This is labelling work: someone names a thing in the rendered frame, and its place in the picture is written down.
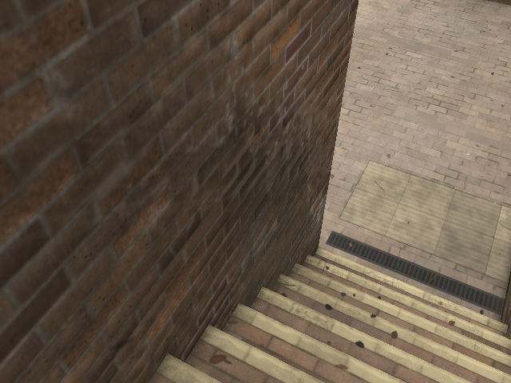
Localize stairs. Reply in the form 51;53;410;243
148;247;511;383

